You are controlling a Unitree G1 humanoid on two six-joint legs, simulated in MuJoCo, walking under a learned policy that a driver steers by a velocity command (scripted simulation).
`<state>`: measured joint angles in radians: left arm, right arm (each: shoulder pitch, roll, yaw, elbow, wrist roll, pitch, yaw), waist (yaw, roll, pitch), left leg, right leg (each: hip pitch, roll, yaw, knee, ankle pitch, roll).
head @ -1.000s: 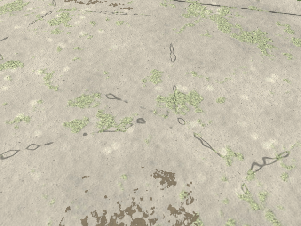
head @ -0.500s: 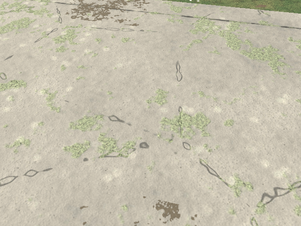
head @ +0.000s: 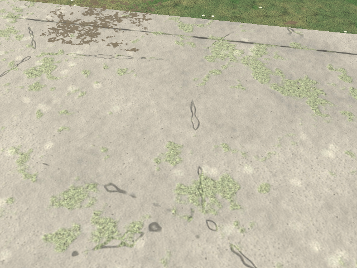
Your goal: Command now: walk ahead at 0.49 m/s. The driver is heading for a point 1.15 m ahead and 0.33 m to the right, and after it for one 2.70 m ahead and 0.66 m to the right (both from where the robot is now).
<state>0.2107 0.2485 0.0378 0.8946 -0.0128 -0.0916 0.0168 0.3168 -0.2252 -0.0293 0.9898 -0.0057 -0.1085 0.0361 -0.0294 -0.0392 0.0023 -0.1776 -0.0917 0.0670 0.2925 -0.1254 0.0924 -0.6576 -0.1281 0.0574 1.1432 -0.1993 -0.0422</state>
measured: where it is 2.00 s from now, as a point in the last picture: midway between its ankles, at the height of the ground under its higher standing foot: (211, 153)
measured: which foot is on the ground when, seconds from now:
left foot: down 0.00-0.32, up 0.34-0.84, down 0.86-1.00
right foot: up 0.00-0.28, down 0.30-0.88, up 0.90-1.00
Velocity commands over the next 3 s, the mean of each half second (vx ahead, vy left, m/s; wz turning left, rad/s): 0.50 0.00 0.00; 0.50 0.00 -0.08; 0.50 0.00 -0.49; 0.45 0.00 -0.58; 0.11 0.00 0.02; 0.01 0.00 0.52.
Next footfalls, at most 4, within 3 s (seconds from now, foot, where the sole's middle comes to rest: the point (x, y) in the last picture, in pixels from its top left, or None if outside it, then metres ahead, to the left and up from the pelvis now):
0.30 right None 0.34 -0.17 -0.78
0.86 left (161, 234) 0.65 0.07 -0.78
1.44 right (223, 178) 0.91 -0.20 -0.78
1.94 left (207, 122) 1.27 -0.16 -0.78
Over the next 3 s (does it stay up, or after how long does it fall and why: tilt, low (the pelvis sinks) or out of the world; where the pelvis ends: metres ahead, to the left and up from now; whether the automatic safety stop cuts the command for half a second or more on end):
stays up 1.17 -0.18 0.00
